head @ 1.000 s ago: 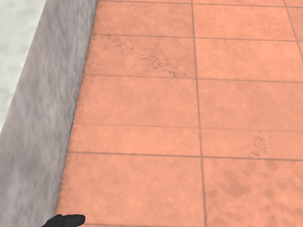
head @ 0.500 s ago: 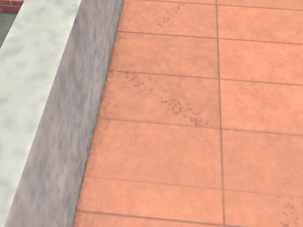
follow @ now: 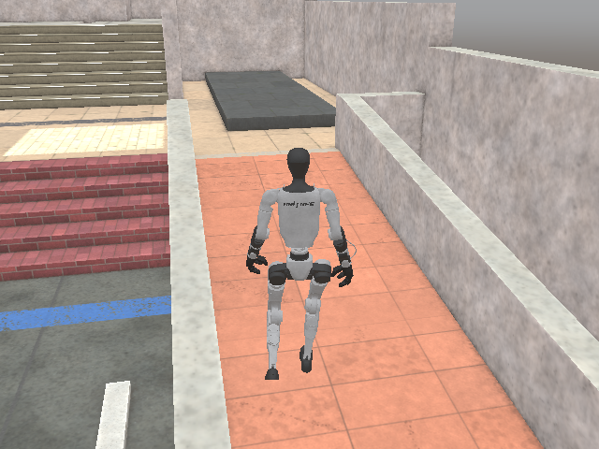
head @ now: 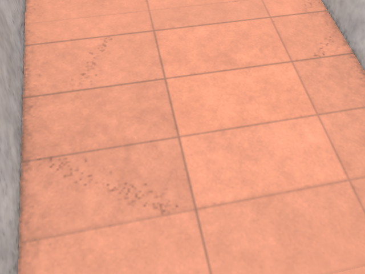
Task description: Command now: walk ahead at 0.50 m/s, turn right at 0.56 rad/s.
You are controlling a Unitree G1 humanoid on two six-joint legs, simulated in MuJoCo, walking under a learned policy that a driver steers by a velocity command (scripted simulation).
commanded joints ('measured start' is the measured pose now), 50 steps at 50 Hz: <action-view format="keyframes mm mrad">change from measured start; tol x16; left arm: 1 122 156 49 4 1 -38 28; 12 331 110 1 105 -2 -77 30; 50 -130 77 -39 -165 1 23 64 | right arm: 1 -72 -78 -10 -164 -17 -35 -2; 16 -295 -32 30 -207 -16 71 9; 23 207 -184 -24 -72 -11 55 -9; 27 -76 -148 -29 -155 17 66 -30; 50 33 -209 -80 -207 -22 99 -52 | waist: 1 -2 40 -72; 21 -103 -168 -165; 23 -235 -9 -201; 24 -30 252 -216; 25 -5 182 -385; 28 43 -84 -37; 50 -64 107 -113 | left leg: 1 -449 8 -72 155 69 10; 13 -672 -47 70 6 140 9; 21 -138 -210 140 -488 63 126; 23 212 -130 -74 -840 429 216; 24 430 123 -390 -674 1320 321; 25 390 193 -646 -869 1022 428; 27 117 116 -509 -965 572 379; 32 5 -24 -282 -944 766 265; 41 243 -7 -468 -936 431 185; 50 231 -14 -554 -861 529 213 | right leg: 1 383 -302 563 -439 315 -155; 17 523 -260 58 -512 1197 46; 21 644 -321 41 -160 1671 103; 22 605 -300 13 53 1552 115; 23 393 -170 -33 432 954 136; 24 -1 1 34 754 -131 172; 35 -160 -131 118 466 134 209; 50 -206 -99 163 216 17 174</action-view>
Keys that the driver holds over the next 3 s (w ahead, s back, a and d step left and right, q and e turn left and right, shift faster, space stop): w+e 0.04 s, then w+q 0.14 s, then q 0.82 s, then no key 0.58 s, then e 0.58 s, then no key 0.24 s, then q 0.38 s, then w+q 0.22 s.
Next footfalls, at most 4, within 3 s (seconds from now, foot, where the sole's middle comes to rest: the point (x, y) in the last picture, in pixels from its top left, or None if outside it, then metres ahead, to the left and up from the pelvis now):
0.44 left None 0.41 0.04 -0.69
1.12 right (230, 252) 0.51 -0.13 -0.68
1.52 left None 0.38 0.03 -0.69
2.46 left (182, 269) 0.45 0.03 -0.68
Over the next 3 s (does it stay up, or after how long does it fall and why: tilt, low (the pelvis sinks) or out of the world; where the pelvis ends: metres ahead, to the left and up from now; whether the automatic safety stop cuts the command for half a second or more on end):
stays up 0.41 -0.10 0.09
